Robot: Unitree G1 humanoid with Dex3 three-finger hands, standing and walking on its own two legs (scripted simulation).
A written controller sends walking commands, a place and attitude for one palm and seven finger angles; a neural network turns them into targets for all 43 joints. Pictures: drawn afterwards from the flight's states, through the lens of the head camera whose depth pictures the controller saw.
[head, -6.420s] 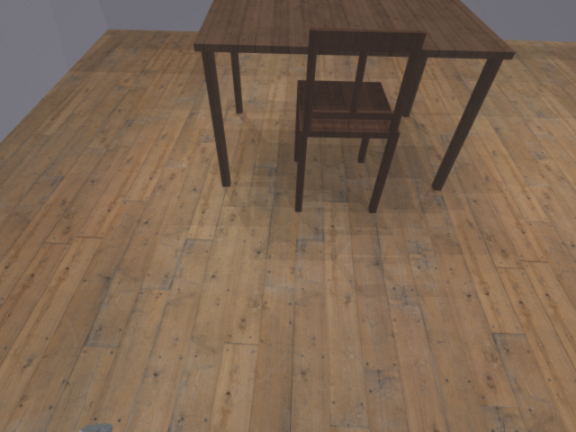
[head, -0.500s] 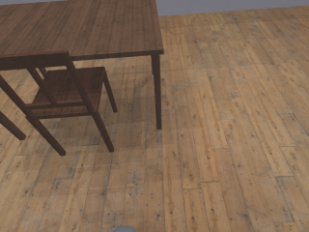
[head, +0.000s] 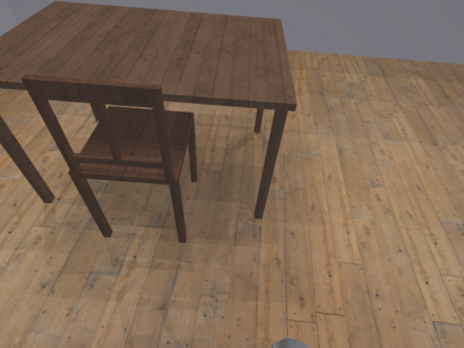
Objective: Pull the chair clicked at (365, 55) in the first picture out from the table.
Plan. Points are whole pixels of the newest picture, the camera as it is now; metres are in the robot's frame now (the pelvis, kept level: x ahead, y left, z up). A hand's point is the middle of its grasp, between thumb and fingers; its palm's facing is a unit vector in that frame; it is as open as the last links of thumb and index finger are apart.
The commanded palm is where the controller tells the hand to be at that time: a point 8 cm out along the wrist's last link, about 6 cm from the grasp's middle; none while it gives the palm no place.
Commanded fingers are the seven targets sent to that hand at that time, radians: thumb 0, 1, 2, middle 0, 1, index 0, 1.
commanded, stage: take the last steps up to it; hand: left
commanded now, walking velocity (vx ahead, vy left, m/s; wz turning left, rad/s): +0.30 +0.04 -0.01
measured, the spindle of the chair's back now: (109, 132) +0.72 +0.44 -0.11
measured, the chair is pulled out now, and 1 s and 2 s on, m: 0.00 0.00 0.00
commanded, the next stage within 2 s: come to a stop and stand still in 0.50 s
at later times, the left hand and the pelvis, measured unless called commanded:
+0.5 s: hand (157, 319) +0.21 +0.17 -0.17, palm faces +0.06 -0.97 -0.22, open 7.2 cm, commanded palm none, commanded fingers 0.00 0.90 0.90 -0.20 -0.30 -0.20 -0.30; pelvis +0.17 -0.02 +0.00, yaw +1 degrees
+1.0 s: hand (144, 291) +0.27 +0.21 -0.18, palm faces +0.03 -0.98 -0.20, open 7.4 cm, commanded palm none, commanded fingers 0.00 0.90 0.90 -0.20 -0.30 -0.20 -0.30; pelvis +0.23 +0.02 +0.00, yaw -2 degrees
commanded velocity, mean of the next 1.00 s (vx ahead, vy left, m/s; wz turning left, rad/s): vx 0.05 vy -0.02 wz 0.01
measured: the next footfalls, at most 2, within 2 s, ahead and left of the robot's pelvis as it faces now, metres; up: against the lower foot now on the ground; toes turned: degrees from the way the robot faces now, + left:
right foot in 0.24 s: +0.22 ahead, -0.13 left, +0.00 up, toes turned -9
left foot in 0.64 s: +0.32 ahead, +0.13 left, +0.00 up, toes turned +8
